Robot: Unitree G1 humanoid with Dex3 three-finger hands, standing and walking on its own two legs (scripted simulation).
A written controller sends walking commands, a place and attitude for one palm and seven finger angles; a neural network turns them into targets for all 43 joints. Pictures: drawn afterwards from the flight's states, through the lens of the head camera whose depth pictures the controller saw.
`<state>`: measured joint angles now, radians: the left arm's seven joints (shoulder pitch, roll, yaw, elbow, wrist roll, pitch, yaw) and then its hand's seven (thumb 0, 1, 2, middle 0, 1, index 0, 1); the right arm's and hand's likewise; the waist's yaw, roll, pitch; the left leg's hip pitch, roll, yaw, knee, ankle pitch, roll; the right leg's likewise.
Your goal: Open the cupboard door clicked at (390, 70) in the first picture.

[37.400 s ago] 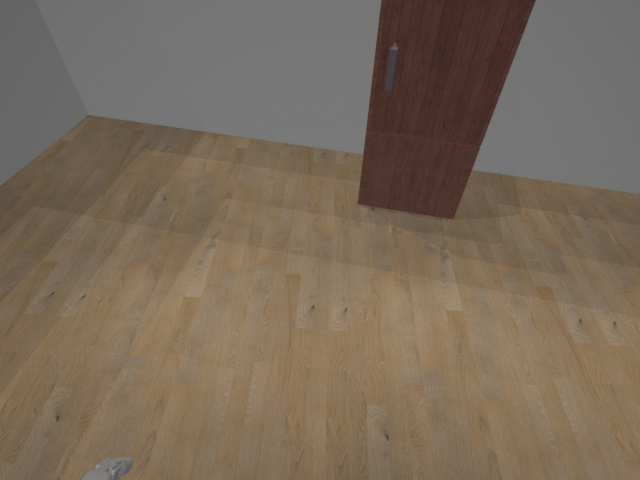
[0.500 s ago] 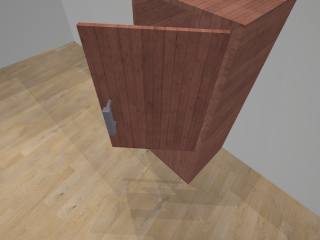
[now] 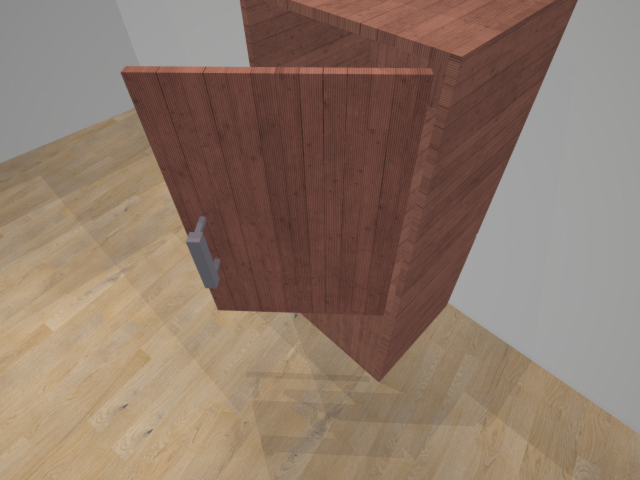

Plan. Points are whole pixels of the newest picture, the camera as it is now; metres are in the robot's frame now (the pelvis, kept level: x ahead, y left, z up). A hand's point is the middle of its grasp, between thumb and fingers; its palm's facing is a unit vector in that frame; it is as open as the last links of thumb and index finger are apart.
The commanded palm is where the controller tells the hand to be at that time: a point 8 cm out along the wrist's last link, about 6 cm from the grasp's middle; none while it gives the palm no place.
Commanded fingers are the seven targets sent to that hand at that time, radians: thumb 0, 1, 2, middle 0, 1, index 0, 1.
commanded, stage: look again from close up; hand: left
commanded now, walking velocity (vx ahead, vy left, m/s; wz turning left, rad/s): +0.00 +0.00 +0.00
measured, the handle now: (206, 252) +0.51 +0.25 -0.09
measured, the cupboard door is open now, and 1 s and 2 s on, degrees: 42 42 42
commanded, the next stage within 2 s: raise the hand with hooked fingers in 0.04 s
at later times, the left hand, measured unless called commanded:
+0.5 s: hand (194, 450) +0.17 +0.17 -0.04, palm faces -0.03 -1.00 +0.02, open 8.2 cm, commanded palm +0.12 +0.25 -0.07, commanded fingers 0.00 0.46 0.71 -0.23 -0.58 -0.23 -0.58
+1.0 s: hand (142, 454) +0.17 +0.24 -0.07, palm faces +0.03 -1.00 -0.01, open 11.2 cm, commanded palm +0.14 +0.30 -0.07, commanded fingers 0.00 -0.13 0.46 -0.27 -0.96 -0.27 -0.96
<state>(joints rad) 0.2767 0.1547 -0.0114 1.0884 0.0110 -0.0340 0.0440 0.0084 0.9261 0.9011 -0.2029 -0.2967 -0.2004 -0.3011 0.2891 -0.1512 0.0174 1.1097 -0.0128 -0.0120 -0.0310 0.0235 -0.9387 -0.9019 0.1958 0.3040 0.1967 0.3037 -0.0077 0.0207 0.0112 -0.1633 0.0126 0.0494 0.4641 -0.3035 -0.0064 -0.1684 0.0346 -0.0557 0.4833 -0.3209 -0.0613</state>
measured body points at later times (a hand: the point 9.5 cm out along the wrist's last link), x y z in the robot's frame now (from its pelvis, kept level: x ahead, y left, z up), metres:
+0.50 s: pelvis -0.05 +0.00 -0.06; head -0.01 +0.01 +0.39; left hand +0.16 +0.22 -0.04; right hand +0.17 -0.26 -0.10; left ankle -0.04 +0.12 -0.74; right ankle -0.04 -0.08 -0.74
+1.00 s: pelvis -0.08 +0.03 -0.10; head +0.01 +0.05 +0.34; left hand +0.16 +0.30 -0.07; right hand +0.07 -0.20 -0.19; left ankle -0.04 +0.12 -0.74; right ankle -0.04 -0.07 -0.74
